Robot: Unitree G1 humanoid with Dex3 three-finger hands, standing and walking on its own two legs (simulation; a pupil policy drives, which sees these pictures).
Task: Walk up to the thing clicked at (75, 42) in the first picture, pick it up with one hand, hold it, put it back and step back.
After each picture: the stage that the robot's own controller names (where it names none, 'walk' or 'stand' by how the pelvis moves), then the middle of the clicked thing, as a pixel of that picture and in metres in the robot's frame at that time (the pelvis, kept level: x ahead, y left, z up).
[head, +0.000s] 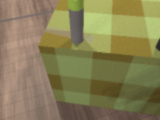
stand; (76, 20) +0.69 +0.04 +0.02
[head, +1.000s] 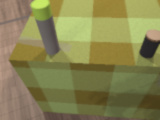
walk; (47, 29) +0.58 +0.19 +0.05
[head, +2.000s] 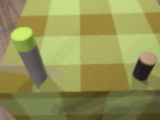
stand; (32, 58) +0.45 +0.21 +0.03
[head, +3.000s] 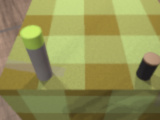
stand; (39, 56) +0.46 +0.19 +0.02
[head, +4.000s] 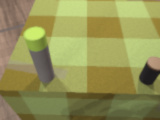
stand; (41, 58) +0.46 +0.18 +0.02
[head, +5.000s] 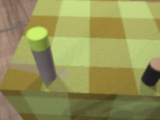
stand; (43, 58) +0.46 +0.17 +0.02
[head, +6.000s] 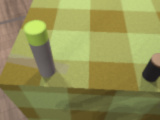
rise first; (42, 52) +0.46 +0.17 +0.02
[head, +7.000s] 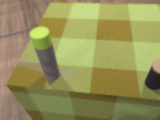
rise first; (47, 56) +0.47 +0.20 +0.02
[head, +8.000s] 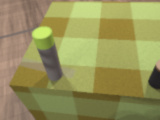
go down; (49, 56) +0.47 +0.19 +0.03
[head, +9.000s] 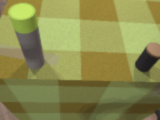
go down; (30, 41) +0.47 +0.17 +0.05
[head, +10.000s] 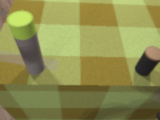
approach; (29, 47) +0.46 +0.18 +0.06
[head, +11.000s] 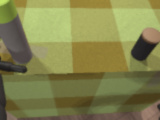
close in; (12, 33) +0.47 +0.20 +0.09
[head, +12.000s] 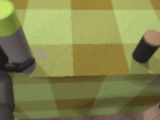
close; (15, 44) +0.43 +0.19 +0.09
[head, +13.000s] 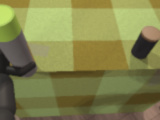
lift; (16, 48) +0.42 +0.18 +0.10
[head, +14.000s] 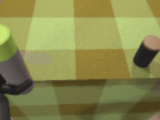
hold; (12, 66) +0.36 +0.20 +0.09
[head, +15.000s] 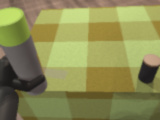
hold; (24, 59) +0.31 +0.17 +0.21
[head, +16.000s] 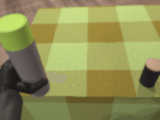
hold; (28, 62) +0.32 +0.16 +0.18
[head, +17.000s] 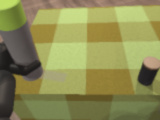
crouch; (21, 45) +0.36 +0.18 +0.21
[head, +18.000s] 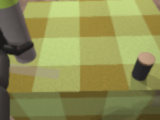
lower; (14, 26) +0.44 +0.19 +0.21
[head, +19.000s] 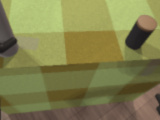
lower; out of the picture +0.49 +0.21 +0.11
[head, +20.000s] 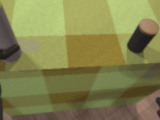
lower; out of the picture +0.47 +0.20 +0.11
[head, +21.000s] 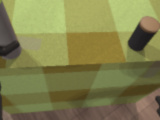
lower; out of the picture +0.48 +0.20 +0.11
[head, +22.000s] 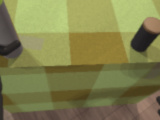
lower; out of the picture +0.48 +0.20 +0.11
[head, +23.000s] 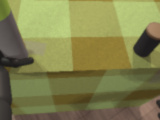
open; (5, 32) +0.45 +0.19 +0.11
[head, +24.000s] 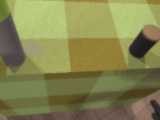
sink last; (3, 33) +0.45 +0.19 +0.10
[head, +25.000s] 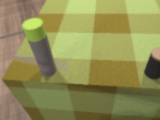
stand; (41, 50) +0.48 +0.20 +0.07
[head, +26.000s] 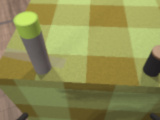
stand; (35, 47) +0.46 +0.19 +0.07
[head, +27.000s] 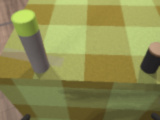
stand; (33, 45) +0.47 +0.20 +0.08
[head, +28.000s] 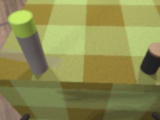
stand; (31, 46) +0.46 +0.20 +0.08
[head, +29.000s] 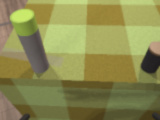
stand; (33, 45) +0.46 +0.20 +0.09
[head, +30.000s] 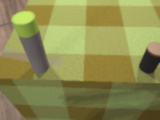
stand; (33, 46) +0.47 +0.19 +0.08
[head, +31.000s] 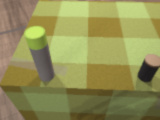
walk; (41, 57) +0.47 +0.18 +0.02
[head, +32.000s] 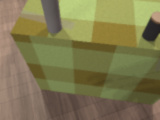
walk; (50, 6) +0.65 +0.14 +0.05
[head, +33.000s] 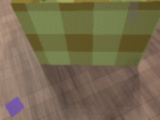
walk; out of the picture +0.95 +0.27 +0.05
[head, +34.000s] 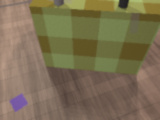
stand; out of the picture +1.07 +0.18 +0.04
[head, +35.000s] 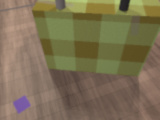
stand; out of the picture +1.08 +0.17 +0.02
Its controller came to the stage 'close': yes
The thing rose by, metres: 0.19
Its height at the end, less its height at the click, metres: +0.00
